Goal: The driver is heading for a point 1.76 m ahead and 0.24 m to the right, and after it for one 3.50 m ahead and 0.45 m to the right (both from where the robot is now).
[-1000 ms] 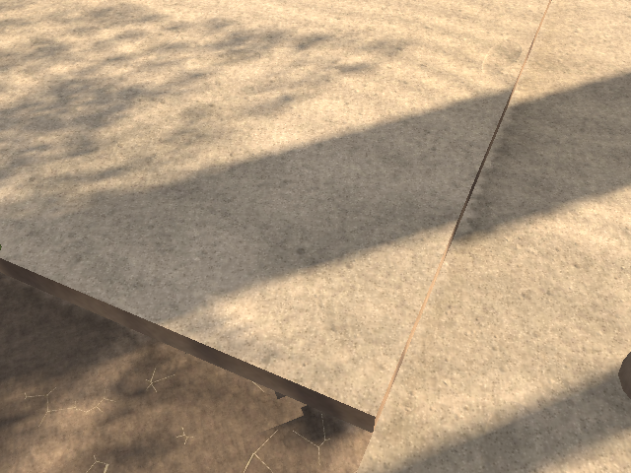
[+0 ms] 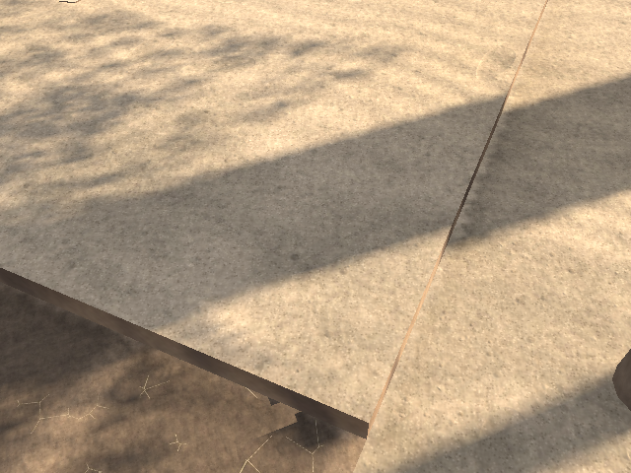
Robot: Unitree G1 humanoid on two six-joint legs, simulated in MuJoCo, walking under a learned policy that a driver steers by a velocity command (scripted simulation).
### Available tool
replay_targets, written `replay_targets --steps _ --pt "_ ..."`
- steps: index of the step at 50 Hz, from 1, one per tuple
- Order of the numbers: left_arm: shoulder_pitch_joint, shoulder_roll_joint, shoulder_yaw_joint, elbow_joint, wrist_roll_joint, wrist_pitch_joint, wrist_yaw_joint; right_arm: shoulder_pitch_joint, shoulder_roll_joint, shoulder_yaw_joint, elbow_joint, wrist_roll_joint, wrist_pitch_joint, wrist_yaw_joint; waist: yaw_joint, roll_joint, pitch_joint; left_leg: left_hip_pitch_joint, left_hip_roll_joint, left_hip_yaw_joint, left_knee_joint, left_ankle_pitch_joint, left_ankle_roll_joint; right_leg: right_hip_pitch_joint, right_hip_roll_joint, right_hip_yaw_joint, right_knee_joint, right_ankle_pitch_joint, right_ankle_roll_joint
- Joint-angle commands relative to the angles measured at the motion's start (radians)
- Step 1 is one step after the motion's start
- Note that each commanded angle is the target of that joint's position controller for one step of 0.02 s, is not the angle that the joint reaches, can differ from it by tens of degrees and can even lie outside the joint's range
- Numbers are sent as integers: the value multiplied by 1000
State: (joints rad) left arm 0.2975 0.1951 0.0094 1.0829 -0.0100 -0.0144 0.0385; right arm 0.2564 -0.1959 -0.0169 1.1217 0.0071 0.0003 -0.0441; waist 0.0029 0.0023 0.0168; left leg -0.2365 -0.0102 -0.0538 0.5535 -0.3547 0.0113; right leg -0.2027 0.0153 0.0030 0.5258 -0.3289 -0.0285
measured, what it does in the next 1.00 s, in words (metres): walks ahead: right foot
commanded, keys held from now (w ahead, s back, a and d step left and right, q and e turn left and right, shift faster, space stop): w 0.54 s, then no key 0.46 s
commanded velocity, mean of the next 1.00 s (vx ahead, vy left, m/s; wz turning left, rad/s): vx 0.29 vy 0.00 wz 0.00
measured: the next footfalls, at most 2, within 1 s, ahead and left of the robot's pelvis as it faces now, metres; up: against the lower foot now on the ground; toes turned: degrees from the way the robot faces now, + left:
right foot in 0.60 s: +0.43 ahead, -0.10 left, +0.00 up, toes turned -3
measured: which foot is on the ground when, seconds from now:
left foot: down 0.00-0.60, up 0.62-1.00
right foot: down 0.00-0.16, up 0.18-0.58, down 0.60-1.00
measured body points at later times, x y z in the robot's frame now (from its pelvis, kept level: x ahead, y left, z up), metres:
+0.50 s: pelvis +0.17 +0.02 +0.00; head +0.19 +0.03 +0.45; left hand +0.38 +0.25 -0.11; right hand +0.05 -0.21 -0.13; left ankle +0.02 +0.13 -0.74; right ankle +0.35 -0.12 -0.69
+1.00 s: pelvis +0.37 -0.02 +0.00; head +0.38 -0.02 +0.45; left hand +0.44 +0.23 -0.14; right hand +0.47 -0.27 -0.13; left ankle +0.42 +0.12 -0.73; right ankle +0.39 -0.10 -0.74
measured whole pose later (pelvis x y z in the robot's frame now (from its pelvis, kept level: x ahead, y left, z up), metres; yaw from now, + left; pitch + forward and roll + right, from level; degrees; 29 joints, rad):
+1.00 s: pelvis +0.37 -0.02 +0.00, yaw +0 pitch +0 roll -2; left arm 0.19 0.22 0.01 1.01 0.01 -0.06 0.00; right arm 0.16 -0.22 -0.04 0.96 -0.01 0.00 -0.05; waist 0.02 0.04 0.01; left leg -0.36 0.08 -0.04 0.57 -0.19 -0.02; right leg -0.23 0.08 -0.09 0.40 -0.17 -0.08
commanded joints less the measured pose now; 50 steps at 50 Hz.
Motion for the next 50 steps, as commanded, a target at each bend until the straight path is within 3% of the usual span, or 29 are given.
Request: replay_targets --steps 1,2,4,5,7,8,9,10,11,12,14,16,21,26,28,29,30,31,32,33,34,35,36,39,41,43,46,48,50 --pt "109 186 45 -17 -15 -21 3 -19 -60 -8 -56 5 -39 7 33 -146 127 -203 -35 83 89 -153 33 -49 -209 314 -302 -531 -150" --pt "117 210 56 -17 -17 -29 1 -26 -50 -6 -66 8 -55 16 34 -184 131 -216 -9 86 185 -76 36 -50 -298 430 -355 -533 -197" --pt "69 199 57 -44 -12 -40 -5 -23 -60 -11 -74 17 -76 30 5 -155 148 -211 33 63 228 -104 63 -89 -333 458 -378 -460 -211" --pt "28 198 57 -61 -19 -43 -10 6 -50 -10 -70 22 -83 34 -23 -156 151 -152 40 69 133 -116 79 -118 -312 405 -359 -417 -187" --pt "-47 187 55 -93 -33 -38 -16 131 -60 -23 -12 17 -90 34 -83 -105 129 135 -17 116 -100 36 75 -242 -178 215 -241 -272 -115" --pt "-66 160 48 -108 -29 -43 -18 222 -89 -36 16 11 -89 33 -109 -23 89 255 34 22 -143 47 77 -306 -114 129 -80 -157 -81" --pt "-80 88 28 -129 -17 -57 -24 361 -176 -59 34 14 -90 29 -144 216 23 396 230 -297 -295 -86 148 -446 -6 -27 267 -82 -22" --pt "-92 78 27 -162 -25 -76 -22 424 -246 -69 37 5 -103 43 -147 324 25 407 397 -647 -412 -212 275 -606 41 1 507 -229 -19" --pt "-101 113 34 -165 -41 -88 -27 330 -175 -46 13 -2 -119 45 -94 167 96 356 412 -637 -406 -238 285 -683 -33 74 657 -185 -39" --pt "-95 118 34 -159 -44 -98 -38 255 -131 -33 -17 0 -129 48 -63 105 120 340 365 -516 -404 -192 247 -715 -73 89 689 -71 -58" --pt "-109 143 48 -154 -20 -110 -44 187 -113 -22 -49 3 -125 58 -34 57 112 324 290 -320 -415 56 180 -695 -122 61 617 80 -59" --pt "-128 124 50 -157 -13 -104 -56 230 -79 -8 -44 -5 -108 53 -38 83 82 305 230 -177 -416 282 152 -630 -130 17 552 148 -35" --pt "-359 61 19 -253 -13 -95 -63 259 -147 -14 -68 -10 -91 23 -79 75 122 170 182 -46 -465 396 160 -504 -82 -59 202 310 17" --pt "-447 107 20 -310 -23 -97 -82 287 -173 -31 -61 11 -91 18 -59 96 141 264 244 -21 -450 476 149 -421 -59 -45 22 346 -26" --pt "-378 150 40 -303 -16 -103 -86 255 -191 -40 -71 2 -81 17 2 115 71 330 251 2 -322 800 119 -301 -19 -56 4 311 -59" --pt "-239 177 58 -263 -10 -102 -81 239 -194 -42 -76 -7 -68 17 70 143 -20 331 229 25 -164 1010 99 -142 22 -80 21 300 -79" --pt "-77 212 77 -212 -9 -100 -74 226 -183 -38 -88 -10 -61 19 144 134 -116 259 179 50 36 1053 61 74 21 -77 -11 394 -105" --pt "86 284 92 -173 13 -96 -63 232 -149 -24 -123 -29 -64 22 173 9 -263 2 107 68 343 684 20 415 -181 137 51 667 -163" --pt "116 328 93 -154 31 -89 -70 418 12 18 -97 -21 -80 38 71 -292 -475 -297 -89 10 735 -268 -36 710 -468 592 -47 760 -369" --pt "74 251 79 -163 18 -82 -71 365 -97 -9 -74 2 -102 41 103 -157 -458 -304 -58 -140 852 -271 -22 582 -413 615 -123 693 -340" --pt "-60 210 63 -185 9 -83 -67 249 -135 -22 -114 26 -108 40 65 -132 -260 -366 -3 -78 846 -204 -17 397 -375 422 -144 713 -294" --pt "-152 168 48 -201 6 -88 -68 182 -140 -24 -128 19 -107 29 31 -26 -173 -336 54 -36 790 -128 -22 231 -332 305 -177 760 -260" --pt "-190 140 39 -202 8 -94 -71 153 -144 -36 -132 10 -96 16 5 -5 -117 -294 80 -21 735 -92 -26 105 -296 227 -211 788 -242" --pt "-202 111 25 -164 41 -105 -73 201 -68 -33 -128 0 -58 4 -63 -50 -98 -107 108 -16 581 -28 -27 -104 -234 91 -274 848 -237" --pt "-220 133 26 -154 50 -105 -62 167 -60 -31 -147 -5 -44 -5 -80 -79 -95 -80 105 -2 405 10 -40 -139 -214 39 -279 883 -238" --pt "-213 153 28 -149 45 -91 -50 107 -67 -28 -162 -11 -27 -7 -64 -89 -121 -40 103 11 268 76 -49 -129 -208 25 -274 807 -226" --pt "-175 178 31 -134 31 -64 -38 35 -103 -38 -171 -7 1 -5 -35 -84 -109 4 93 19 161 143 -50 -139 -216 67 -308 409 -209" --pt "-171 159 25 -130 20 -49 -34 9 -103 -41 -168 -9 9 -7 -36 -82 -50 38 81 37 55 160 -34 -174 -199 91 -309 112 -182" --pt "-129 119 11 -114 10 -43 -35 -10 -114 -44 -167 -25 5 -10 -39 -39 7 93 89 25 -109 236 -11 -196 -154 100 -275 -31 -116"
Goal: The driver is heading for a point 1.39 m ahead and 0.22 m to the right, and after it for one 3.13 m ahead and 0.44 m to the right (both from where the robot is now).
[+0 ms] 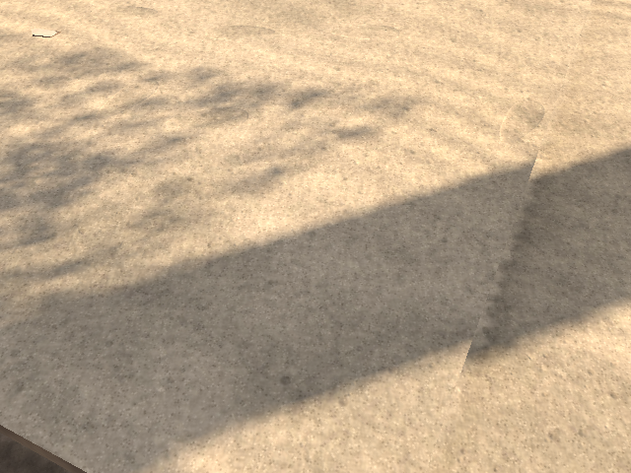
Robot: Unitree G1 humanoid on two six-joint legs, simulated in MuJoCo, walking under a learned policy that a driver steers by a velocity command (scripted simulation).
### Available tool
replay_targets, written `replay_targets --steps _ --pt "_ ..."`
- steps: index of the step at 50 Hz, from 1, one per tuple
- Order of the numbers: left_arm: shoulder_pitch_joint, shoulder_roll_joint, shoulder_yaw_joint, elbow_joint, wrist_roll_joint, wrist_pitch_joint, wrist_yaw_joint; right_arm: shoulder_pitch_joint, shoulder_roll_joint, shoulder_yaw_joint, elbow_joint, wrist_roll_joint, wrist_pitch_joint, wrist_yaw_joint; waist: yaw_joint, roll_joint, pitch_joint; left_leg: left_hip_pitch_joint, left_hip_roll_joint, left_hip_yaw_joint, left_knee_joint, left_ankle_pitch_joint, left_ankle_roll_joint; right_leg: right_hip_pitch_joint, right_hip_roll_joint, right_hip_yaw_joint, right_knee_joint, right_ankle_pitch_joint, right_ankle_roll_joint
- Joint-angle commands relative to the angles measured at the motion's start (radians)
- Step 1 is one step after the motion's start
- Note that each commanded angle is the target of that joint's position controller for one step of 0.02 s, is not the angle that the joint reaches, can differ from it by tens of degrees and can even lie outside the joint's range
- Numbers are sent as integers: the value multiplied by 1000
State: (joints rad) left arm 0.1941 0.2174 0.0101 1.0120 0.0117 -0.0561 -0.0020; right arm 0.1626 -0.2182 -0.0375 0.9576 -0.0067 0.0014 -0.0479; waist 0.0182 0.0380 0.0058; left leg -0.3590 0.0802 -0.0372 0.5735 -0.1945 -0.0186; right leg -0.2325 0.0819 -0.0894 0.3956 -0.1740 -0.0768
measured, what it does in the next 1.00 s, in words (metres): walks ahead: left foot, then left foot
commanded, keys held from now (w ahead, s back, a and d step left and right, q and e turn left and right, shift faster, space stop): no key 0.44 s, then w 0.12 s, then w+e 0.44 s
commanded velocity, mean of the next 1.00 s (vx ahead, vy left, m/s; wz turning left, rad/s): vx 0.19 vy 0.00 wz -0.14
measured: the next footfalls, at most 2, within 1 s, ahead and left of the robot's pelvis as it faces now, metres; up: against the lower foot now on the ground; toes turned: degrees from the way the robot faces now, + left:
left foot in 0.02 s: +0.09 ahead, +0.14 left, +0.00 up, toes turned +0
left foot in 0.78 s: +0.19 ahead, +0.17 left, +0.00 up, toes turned -2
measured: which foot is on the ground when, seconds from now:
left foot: up 0.00-0.00, down 0.02-0.54, up 0.56-0.76, down 0.78-1.00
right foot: down 0.00-0.78, up 0.80-1.00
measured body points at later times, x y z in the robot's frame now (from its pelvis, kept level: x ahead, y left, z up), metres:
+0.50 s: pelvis +0.06 +0.02 +0.00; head +0.07 +0.02 +0.45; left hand +0.09 +0.27 -0.15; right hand +0.09 -0.23 -0.16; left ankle +0.05 +0.14 -0.74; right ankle +0.02 -0.08 -0.74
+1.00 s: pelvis +0.20 +0.07 +0.00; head +0.21 +0.09 +0.45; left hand +0.36 +0.30 -0.14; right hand +0.08 -0.13 -0.14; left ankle +0.15 +0.17 -0.74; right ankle +0.20 -0.07 -0.55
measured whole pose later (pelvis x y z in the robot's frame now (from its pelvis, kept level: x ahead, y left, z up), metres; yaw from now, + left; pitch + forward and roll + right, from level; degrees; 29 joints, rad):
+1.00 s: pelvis +0.20 +0.07 +0.00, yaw -11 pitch +0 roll +0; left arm 0.20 0.23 0.06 0.91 -0.05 -0.02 0.00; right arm 0.46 -0.15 -0.02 1.12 -0.03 -0.08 0.00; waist -0.04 -0.03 -0.02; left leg -0.08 0.02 0.16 0.42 -0.34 0.03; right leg -0.85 -0.05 0.03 1.62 -0.25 -0.06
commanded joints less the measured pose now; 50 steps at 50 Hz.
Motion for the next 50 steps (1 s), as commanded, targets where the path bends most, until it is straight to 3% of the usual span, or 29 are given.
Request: replay_targets --steps 1,2,3,4,6,11,22,23,25,26,28,29,31,33,35,36,37,38,39,40,41,42,43,44,46,48,50 --pt "13 83 5 -34 -4 -5 3 93 -123 -27 -3 -16 -1 -9 -37 -29 19 251 52 -48 -156 204 33 -172 -185 176 -94 -187 -28" --pt "112 89 13 -19 2 -5 0 81 -184 -39 7 -1 -2 -9 38 81 21 243 71 -64 -126 227 65 -171 -112 115 -79 -180 2" --pt "96 84 11 -16 4 4 7 74 -134 -35 24 7 -5 1 22 104 13 150 42 -50 -145 74 68 -71 -90 68 -58 -129 22" --pt "60 96 14 -21 1 13 12 63 -92 -27 27 5 -12 9 7 77 23 110 20 -38 -158 37 51 -28 -93 67 -39 -85 29" --pt "45 90 13 -20 -2 27 21 52 -78 -23 37 0 -23 15 1 52 -1 138 4 -21 -148 137 26 -1 -105 73 -14 14 24" --pt "46 92 18 -9 -10 35 21 78 -86 -25 74 10 -31 11 -8 7 -40 188 -4 -9 -117 272 35 54 -117 77 15 159 24" --pt "66 83 27 30 -15 57 29 90 -71 -24 118 10 -13 2 -12 -35 -5 202 -20 6 -134 263 39 80 -124 80 15 199 37" --pt "88 73 25 43 -14 59 31 110 -58 -22 132 9 -10 2 -12 -35 -25 213 -32 20 -137 178 39 89 -115 70 10 111 36" --pt "100 99 39 53 -26 64 35 115 -66 -30 138 20 -3 -1 -10 -57 18 151 -83 68 -83 -156 57 50 -102 74 13 -229 2" --pt "103 113 44 49 -33 62 38 101 -60 -29 128 23 -5 -3 -3 -82 70 74 -97 78 -53 -319 66 13 -132 127 -21 -431 -27" --pt "169 154 58 51 -45 41 41 40 -28 -21 87 29 -32 1 29 -169 157 -108 -103 108 97 -350 71 30 -290 363 -154 -665 -117" --pt "202 183 68 59 -48 28 39 9 -11 -17 67 32 -50 7 38 -211 185 -160 -88 108 201 -294 73 34 -391 528 -223 -690 -182" --pt "217 169 68 52 -28 1 35 -43 -28 -22 39 39 -83 22 46 -189 210 -306 -32 36 382 -365 81 92 -464 653 -246 -513 -235" --pt "195 150 65 31 -28 -10 28 -36 -53 -29 29 46 -105 37 18 -148 160 -346 3 10 378 -392 82 168 -430 574 -196 -326 -196" --pt "134 151 65 1 -39 2 28 -20 -46 -31 35 44 -116 46 -21 -122 124 -134 -27 66 147 -311 67 63 -324 410 -164 -229 -129" --pt "95 160 66 -13 -43 16 29 88 -28 -34 75 40 -117 48 -81 -130 92 97 -77 120 27 -145 51 -69 -266 338 -120 -171 -107" --pt "79 176 69 -31 -40 24 31 182 -47 -50 110 36 -111 45 -124 -139 65 276 -129 160 -24 -8 24 -161 -224 299 -54 -55 -91" --pt "45 173 68 -53 -44 21 36 274 -82 -68 126 27 -102 38 -175 -110 32 400 -128 144 -64 18 17 -220 -176 253 80 89 -56" --pt "-3 106 54 -87 -41 12 34 419 -151 -89 143 13 -98 28 -232 83 -35 559 51 -88 -182 -40 58 -349 -89 154 426 57 17" --pt "63 -3 34 -106 -38 -6 38 490 -220 -85 133 -6 -98 24 -180 311 -134 646 334 -566 -337 34 181 -510 20 174 761 -373 62" --pt "113 23 44 -105 -71 -13 35 423 -180 -66 120 -13 -109 24 -127 227 -101 556 406 -731 -401 -291 267 -568 -42 259 980 -373 55" --pt "76 51 49 -114 -87 -16 27 307 -122 -47 94 6 -110 25 -89 118 56 468 386 -595 -409 -435 243 -688 -99 250 1072 -286 30" --pt "59 45 52 -107 -78 -13 24 248 -75 -30 87 10 -105 31 -75 69 128 404 320 -429 -401 -399 193 -728 -124 224 1126 -203 15" --pt "84 27 56 -86 -68 -7 24 239 -43 -17 96 -6 -103 45 -57 45 139 351 261 -295 -382 -279 148 -719 -136 213 1165 -135 4" --pt "98 -2 55 -82 -67 13 3 288 23 5 128 -20 -91 56 -46 75 124 305 196 -103 -338 -81 105 -741 -149 178 1279 -86 -11" --pt "42 -37 42 -124 -67 31 -10 312 20 14 136 -28 -82 50 -43 56 128 255 190 -25 -343 -33 120 -820 -159 154 1352 -88 1" --pt "-93 -24 27 -218 -44 31 -18 265 -11 17 107 -33 -86 32 -33 33 160 130 156 56 -409 -19 121 -796 -173 118 1181 -6 37"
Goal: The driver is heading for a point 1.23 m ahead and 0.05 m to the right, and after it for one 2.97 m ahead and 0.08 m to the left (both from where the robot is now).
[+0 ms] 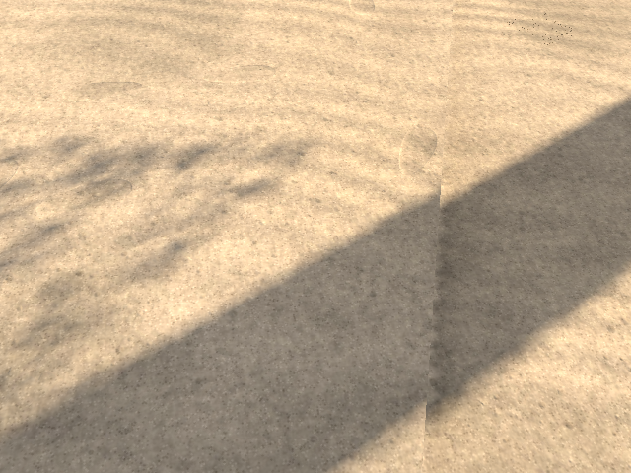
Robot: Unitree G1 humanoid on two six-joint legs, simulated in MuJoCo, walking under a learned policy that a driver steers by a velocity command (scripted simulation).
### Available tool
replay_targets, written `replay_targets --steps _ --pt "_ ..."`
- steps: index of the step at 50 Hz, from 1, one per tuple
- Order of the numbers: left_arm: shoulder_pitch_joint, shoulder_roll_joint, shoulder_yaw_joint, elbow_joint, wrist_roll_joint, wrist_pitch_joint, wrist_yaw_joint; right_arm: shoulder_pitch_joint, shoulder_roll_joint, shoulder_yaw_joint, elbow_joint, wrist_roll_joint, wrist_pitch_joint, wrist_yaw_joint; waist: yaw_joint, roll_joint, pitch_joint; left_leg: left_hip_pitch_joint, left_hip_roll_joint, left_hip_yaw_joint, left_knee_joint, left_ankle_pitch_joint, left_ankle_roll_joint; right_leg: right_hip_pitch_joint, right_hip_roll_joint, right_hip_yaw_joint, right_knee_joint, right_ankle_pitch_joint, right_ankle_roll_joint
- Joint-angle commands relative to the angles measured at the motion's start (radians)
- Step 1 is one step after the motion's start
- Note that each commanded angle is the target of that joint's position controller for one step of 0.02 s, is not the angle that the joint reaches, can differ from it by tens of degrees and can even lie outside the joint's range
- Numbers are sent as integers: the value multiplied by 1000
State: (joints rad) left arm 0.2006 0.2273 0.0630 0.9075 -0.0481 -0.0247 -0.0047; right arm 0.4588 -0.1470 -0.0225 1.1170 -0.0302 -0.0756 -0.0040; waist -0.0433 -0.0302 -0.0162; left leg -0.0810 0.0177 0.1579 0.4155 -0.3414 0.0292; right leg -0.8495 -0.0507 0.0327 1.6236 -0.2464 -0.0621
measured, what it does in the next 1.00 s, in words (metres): climbs: right foot 0.08 m higher, then left foot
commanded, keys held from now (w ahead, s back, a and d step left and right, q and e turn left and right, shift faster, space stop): w+e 0.12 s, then w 0.88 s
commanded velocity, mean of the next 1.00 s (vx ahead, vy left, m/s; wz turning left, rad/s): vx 0.49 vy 0.00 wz -0.19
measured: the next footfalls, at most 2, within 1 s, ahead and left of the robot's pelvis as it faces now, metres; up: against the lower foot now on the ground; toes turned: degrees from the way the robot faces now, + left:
right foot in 0.18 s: +0.25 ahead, -0.10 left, +0.08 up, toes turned -11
left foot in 0.76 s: +0.61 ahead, +0.09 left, +0.08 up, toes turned -7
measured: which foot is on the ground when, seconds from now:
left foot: down 0.00-0.18, up 0.20-0.74, down 0.76-1.00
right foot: up 0.00-0.16, down 0.18-0.76, up 0.78-1.00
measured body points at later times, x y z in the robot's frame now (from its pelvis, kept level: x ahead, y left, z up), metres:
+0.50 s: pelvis +0.25 -0.03 +0.09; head +0.24 -0.04 +0.54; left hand +0.30 +0.20 -0.05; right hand +0.38 -0.30 -0.01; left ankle +0.40 +0.14 -0.55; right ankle +0.21 -0.09 -0.66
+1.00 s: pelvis +0.55 +0.02 +0.09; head +0.57 +0.03 +0.54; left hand +0.71 +0.27 -0.04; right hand +0.57 -0.25 -0.04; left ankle +0.57 +0.09 -0.66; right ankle +0.55 -0.15 -0.57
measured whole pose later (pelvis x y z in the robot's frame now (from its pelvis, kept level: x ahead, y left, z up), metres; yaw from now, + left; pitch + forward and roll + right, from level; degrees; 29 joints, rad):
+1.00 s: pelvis +0.55 +0.02 +0.09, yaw -9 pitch +2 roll +0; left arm 0.20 0.28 0.04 0.87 -0.01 -0.08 0.00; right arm 0.29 -0.25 -0.03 0.87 0.00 -0.11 0.04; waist -0.02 -0.03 0.01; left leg -0.20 -0.06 0.07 0.32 -0.15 0.09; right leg -0.60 -0.11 0.04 1.10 -0.24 -0.02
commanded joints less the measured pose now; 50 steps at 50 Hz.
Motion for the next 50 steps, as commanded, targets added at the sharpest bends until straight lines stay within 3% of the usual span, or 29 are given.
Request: replay_targets --steps 1,3,5,6,7,8,9,10,11,12,13,14,15,16,19,22,26,32,34,36,38,39,40,41,42,43,44,46,50 --pt "-138 -5 -27 -142 25 -4 -17 -51 -116 -1 -79 -17 -15 -25 26 91 180 -212 201 -93 -291 188 82 -97 -33 -41 -195 117 47" --pt "-226 5 -32 -187 24 -11 -15 -38 -154 -2 -99 -10 -28 -52 7 71 166 -265 187 -36 -354 296 80 84 -10 -146 -450 131 70" --pt "-257 -22 -40 -216 28 -10 -22 42 -218 -16 -86 8 -27 -62 0 102 137 -125 233 -20 -332 568 92 136 24 -215 -555 38 37" --pt "-242 -22 -38 -222 26 -8 -28 48 -224 -18 -91 16 -20 -62 26 116 112 -29 246 11 -253 815 89 149 46 -236 -604 -14 -1" --pt "-208 -43 -41 -243 33 -13 -36 62 -231 -20 -81 32 -6 -61 79 195 53 60 324 7 -126 1229 105 166 84 -275 -551 -241 -61" --pt "-148 -3 -28 -245 23 -18 -44 52 -215 -14 -95 33 2 -60 128 207 -5 135 337 25 14 1547 112 216 107 -266 -602 -226 -118" --pt "-19 49 -6 -230 14 -24 -46 19 -235 -16 -111 40 3 -51 207 225 -101 131 321 34 191 1634 115 414 139 -233 -759 -128 -165" --pt "143 143 35 -191 15 -26 -36 3 -238 -15 -144 42 -17 -38 270 200 -217 -104 265 35 426 1445 94 782 82 -19 -896 -71 -220" --pt "290 293 76 -146 22 -15 -16 38 -136 21 -187 23 -57 -4 245 -96 -361 -472 23 -15 897 487 30 1074 -215 675 -1189 -413 -389" --pt "267 231 53 -121 52 -17 2 -3 -180 -12 -161 22 -98 32 223 -115 -419 -610 -28 -289 1147 42 71 1109 -310 978 -1405 -385 -380" --pt "166 155 19 -123 59 -31 -6 -112 -222 -38 -215 69 -104 46 179 -60 -207 -732 6 -309 1246 34 87 951 -311 808 -1399 -291 -320" --pt "111 99 -2 -105 49 -45 -23 -192 -177 -29 -255 75 -93 36 134 67 -81 -746 41 -261 1277 32 100 775 -277 619 -1379 -207 -263" --pt "46 30 -28 -94 48 -59 -40 -200 -145 -27 -270 71 -78 24 66 121 -11 -726 79 -245 1223 75 105 641 -211 441 -1389 -105 -213" --pt "-29 -10 -43 -85 48 -68 -54 -147 -116 -18 -271 66 -55 14 -5 78 12 -666 112 -253 1151 138 107 536 -145 273 -1375 -38 -170" --pt "-4 3 -43 -44 50 -83 -59 -136 -110 -9 -279 60 -4 -7 -30 23 54 -642 114 -209 981 179 71 447 -67 77 -1422 71 -158" --pt "93 67 -37 -8 53 -94 -38 -232 -145 -16 -321 24 -2 -9 2 -15 38 -729 132 -185 827 336 22 536 -81 70 -1478 207 -166" --pt "171 102 -30 8 45 -92 -1 -401 -152 -15 -365 34 -20 -5 70 -19 29 -728 117 -172 472 486 -20 676 -103 65 -1505 236 -151" --pt "250 138 -14 37 25 -73 1 -579 -147 0 -419 58 -40 33 135 -48 95 -720 77 -148 159 403 -12 914 -182 70 -1489 192 -146" --pt "244 154 -7 41 23 -64 3 -580 -162 1 -431 60 -49 48 120 -64 103 -661 67 -151 94 351 13 951 -205 66 -1458 229 -131" --pt "214 182 3 37 28 -56 3 -496 -208 -14 -417 58 -55 54 65 -94 57 -500 27 -132 65 287 46 962 -204 50 -1367 460 -108" --pt "190 172 -4 17 49 -43 0 -199 -301 -59 -337 52 -52 43 -71 -78 -135 -88 11 -123 93 299 104 853 -126 -15 -1025 654 -59" --pt "223 116 -21 -21 62 -46 2 -38 -384 -79 -307 29 -44 33 -90 81 -301 250 234 -406 107 257 179 590 -42 -59 -679 352 -16" --pt "341 -6 -54 -12 48 -70 -7 -21 -405 -82 -298 17 -36 41 -21 370 -424 491 399 -879 -63 77 311 263 129 23 -397 -289 34" --pt "272 114 -29 -10 24 -89 -10 -50 -295 -54 -306 31 -34 41 -51 264 -349 447 359 -857 -104 17 265 151 73 127 -286 -298 21" --pt "179 163 -16 -35 7 -101 -11 -124 -255 -43 -320 39 -33 38 -41 189 -203 303 324 -676 -104 111 219 110 26 98 -281 -211 10" --pt "128 158 -16 -45 15 -105 -2 -194 -246 -39 -332 36 -33 39 -7 90 -134 155 290 -562 -126 241 203 148 -24 66 -323 -119 12" --pt "104 154 -9 -47 27 -100 5 -230 -226 -34 -336 29 -37 42 19 71 -79 47 252 -476 -154 355 199 186 -53 52 -377 -70 16" --pt "139 119 -8 -46 30 -77 6 -234 -200 -27 -328 21 -46 46 61 109 -70 -30 212 -394 -204 417 204 259 -82 50 -436 -17 21" --pt "52 97 -7 -80 42 -54 7 -186 -243 -40 -300 28 -48 31 62 87 6 -67 202 -316 -270 465 222 167 -97 24 -570 86 53"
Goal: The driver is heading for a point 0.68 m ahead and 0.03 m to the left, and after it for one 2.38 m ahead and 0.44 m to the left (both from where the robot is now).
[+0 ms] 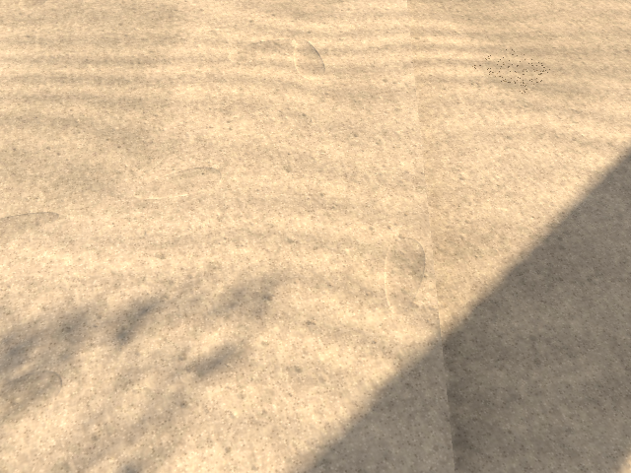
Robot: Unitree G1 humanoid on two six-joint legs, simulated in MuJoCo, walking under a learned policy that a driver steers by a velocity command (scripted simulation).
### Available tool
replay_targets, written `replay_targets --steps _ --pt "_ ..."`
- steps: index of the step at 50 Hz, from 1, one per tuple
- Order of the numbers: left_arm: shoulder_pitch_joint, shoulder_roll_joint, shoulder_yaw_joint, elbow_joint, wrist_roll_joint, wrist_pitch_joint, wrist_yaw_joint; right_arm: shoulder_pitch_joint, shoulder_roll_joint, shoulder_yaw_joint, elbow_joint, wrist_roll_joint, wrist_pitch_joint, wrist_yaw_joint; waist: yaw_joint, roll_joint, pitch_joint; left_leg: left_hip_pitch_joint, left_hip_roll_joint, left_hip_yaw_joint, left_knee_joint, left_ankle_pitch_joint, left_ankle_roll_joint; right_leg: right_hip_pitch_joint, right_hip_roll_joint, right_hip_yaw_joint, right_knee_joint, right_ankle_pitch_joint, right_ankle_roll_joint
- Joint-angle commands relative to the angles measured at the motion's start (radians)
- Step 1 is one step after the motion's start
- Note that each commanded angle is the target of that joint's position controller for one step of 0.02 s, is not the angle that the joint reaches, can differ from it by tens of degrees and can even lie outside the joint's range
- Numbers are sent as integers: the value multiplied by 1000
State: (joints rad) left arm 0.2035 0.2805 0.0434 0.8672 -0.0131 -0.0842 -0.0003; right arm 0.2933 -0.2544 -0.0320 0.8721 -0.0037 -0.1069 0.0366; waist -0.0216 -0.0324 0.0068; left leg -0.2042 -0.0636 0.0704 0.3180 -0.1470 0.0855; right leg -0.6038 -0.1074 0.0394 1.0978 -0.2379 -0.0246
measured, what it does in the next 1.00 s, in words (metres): walks ahead, turning left: right foot, then left foot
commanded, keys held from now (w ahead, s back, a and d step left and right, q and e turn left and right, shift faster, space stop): w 0.42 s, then w+q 0.58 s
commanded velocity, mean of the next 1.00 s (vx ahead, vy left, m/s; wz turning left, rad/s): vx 0.50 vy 0.00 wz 0.21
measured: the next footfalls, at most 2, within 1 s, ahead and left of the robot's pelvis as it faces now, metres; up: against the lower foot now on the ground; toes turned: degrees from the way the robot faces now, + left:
right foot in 0.36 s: +0.38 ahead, -0.14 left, +0.00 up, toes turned -2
left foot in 0.92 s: +0.65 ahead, +0.13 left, +0.00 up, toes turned +17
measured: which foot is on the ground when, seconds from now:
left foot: down 0.00-0.36, up 0.38-0.90, down 0.92-1.00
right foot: up 0.00-0.34, down 0.36-0.94, up 0.96-1.00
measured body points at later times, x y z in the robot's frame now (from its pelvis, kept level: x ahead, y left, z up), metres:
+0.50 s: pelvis +0.28 -0.06 -0.01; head +0.31 -0.07 +0.44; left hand +0.40 +0.21 -0.12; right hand +0.35 -0.33 -0.14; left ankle +0.19 +0.08 -0.65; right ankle +0.34 -0.14 -0.75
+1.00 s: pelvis +0.55 +0.02 -0.03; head +0.59 +0.04 +0.42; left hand +0.53 +0.31 -0.16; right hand +0.79 -0.18 -0.12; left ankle +0.61 +0.12 -0.75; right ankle +0.40 -0.15 -0.66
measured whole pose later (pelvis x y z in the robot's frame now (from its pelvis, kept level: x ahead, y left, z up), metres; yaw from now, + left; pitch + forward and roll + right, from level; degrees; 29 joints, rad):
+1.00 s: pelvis +0.55 +0.02 -0.03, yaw +16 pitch +2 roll -1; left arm 0.26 0.28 0.05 0.90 -0.01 -0.08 0.00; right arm 0.12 -0.28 -0.07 0.71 0.02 -0.05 0.04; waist 0.02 0.01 0.05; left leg -0.48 -0.05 0.05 0.62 -0.18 0.10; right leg -0.22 -0.04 -0.05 1.11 -0.46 0.01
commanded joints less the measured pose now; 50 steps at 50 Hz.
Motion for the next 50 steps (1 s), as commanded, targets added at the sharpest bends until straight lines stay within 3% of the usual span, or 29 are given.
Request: replay_targets --steps 1,7,12,15,16,17,18,19,20,21,22,23,25,28,31,35,40,42,43,45,46,47,48,49,50 --pt "12 43 14 -51 11 6 3 -5 -142 -33 -49 1 -13 -15 31 82 -3 66 281 -217 -181 270 162 -108 -41 16 -99 124 22" --pt "-200 15 5 -113 4 -10 -10 82 -164 -38 -15 14 4 -37 -36 84 48 131 249 -139 -205 224 112 -98 8 -32 -444 353 16" --pt "-317 18 1 -172 -5 -25 -40 147 -168 -44 26 17 29 -46 -59 86 78 298 311 -148 -138 291 112 -141 35 -38 -562 287 -16" --pt "-264 55 15 -172 -4 -34 -52 112 -193 -54 23 19 41 -53 -4 117 25 339 320 -138 -35 539 84 -1 81 -68 -602 194 -57" --pt "-182 82 30 -151 -1 -34 -48 94 -202 -56 18 18 46 -55 43 133 -32 333 302 -121 58 708 70 129 116 -98 -612 185 -76" --pt "-26 126 54 -102 0 -33 -41 77 -188 -50 10 16 51 -56 118 122 -125 274 254 -86 230 770 44 349 130 -107 -628 223 -108" --pt "169 192 74 -61 12 -29 -29 78 -162 -34 -14 1 48 -57 183 48 -267 51 204 -60 516 501 14 682 -35 73 -582 264 -173" --pt "243 260 88 -42 16 -22 -28 219 -23 5 -20 -1 23 -41 111 -209 -408 -380 9 -66 892 -218 -59 1061 -281 555 -642 107 -346" --pt "243 166 63 -41 5 -19 -27 163 -105 -10 -9 20 -2 -35 149 -167 -421 -506 21 -203 1020 -426 -44 1059 -283 692 -754 -11 -337" --pt "153 132 50 -56 1 -19 -24 59 -159 -26 -47 45 -17 -30 138 -117 -249 -575 79 -196 1034 -357 -31 911 -250 541 -786 -9 -285" --pt "72 106 42 -74 8 -19 -24 2 -155 -25 -58 49 -19 -34 104 -18 -153 -543 132 -166 990 -264 -30 740 -221 403 -812 66 -253" --pt "19 74 33 -77 16 -23 -29 -24 -147 -30 -60 35 -12 -38 70 17 -83 -499 164 -155 927 -209 -34 594 -183 312 -852 130 -232" --pt "-19 43 26 -67 27 -38 -37 35 -117 -35 -44 33 23 -42 12 -39 -56 -388 202 -169 864 -151 -36 451 -137 198 -924 143 -209" --pt "-5 83 38 -37 31 -51 -31 18 -91 -36 -56 34 53 -48 -2 -32 -9 -426 207 -185 816 -63 -54 385 -134 84 -990 193 -212" --pt "22 99 41 -15 33 -49 -14 -51 -91 -42 -78 28 54 -48 16 -15 13 -517 196 -209 702 99 -68 434 -123 -11 -998 259 -188" --pt "39 112 38 -3 27 -41 -1 -168 -65 -35 -113 22 44 -26 59 -10 35 -491 183 -129 486 260 -65 478 -98 -126 -1003 295 -145" --pt "130 140 46 36 13 -5 6 -315 -42 -20 -193 23 42 6 119 4 83 -583 166 -63 339 167 -41 697 -166 -168 -932 393 -136" --pt "118 156 52 36 7 13 10 -322 -50 -23 -219 25 43 20 101 -16 78 -551 141 -23 306 71 -18 745 -184 -192 -864 546 -117" --pt "98 172 56 28 5 20 14 -299 -66 -31 -225 25 45 24 77 -38 51 -486 111 8 300 23 -1 750 -185 -210 -806 716 -104" --pt "71 200 65 15 2 37 26 -143 -124 -64 -201 27 50 25 -17 -75 -51 -267 33 58 283 -37 44 737 -168 -239 -574 1003 -75" --pt "57 191 61 7 0 41 32 14 -182 -97 -162 28 51 14 -101 -47 -134 -24 0 42 205 40 83 637 -126 -262 -358 944 -40" --pt "79 140 41 -22 26 28 31 151 -282 -129 -135 24 62 -11 -134 107 -241 296 187 -241 214 89 152 356 -74 -264 -35 530 2" --pt "138 19 5 -72 29 -10 11 92 -331 -129 -164 27 55 -9 -25 317 -350 597 403 -823 61 -38 358 -67 166 -114 306 -310 57" --pt "30 116 24 -87 -3 -52 -9 122 -245 -103 -171 19 51 -4 -101 183 -376 615 395 -823 -7 -64 321 -180 114 65 350 -300 27" --pt "-38 129 27 -113 -30 -70 -17 89 -194 -91 -173 16 45 -6 -96 138 -249 511 358 -663 -1 -8 280 -224 72 52 313 -228 4"
Velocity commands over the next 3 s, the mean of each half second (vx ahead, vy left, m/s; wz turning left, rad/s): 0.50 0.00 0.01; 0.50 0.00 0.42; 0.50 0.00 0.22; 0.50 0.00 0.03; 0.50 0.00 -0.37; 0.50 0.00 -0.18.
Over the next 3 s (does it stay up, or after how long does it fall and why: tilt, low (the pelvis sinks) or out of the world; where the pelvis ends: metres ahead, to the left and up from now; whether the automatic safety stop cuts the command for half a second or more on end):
stays up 1.62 0.29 -0.01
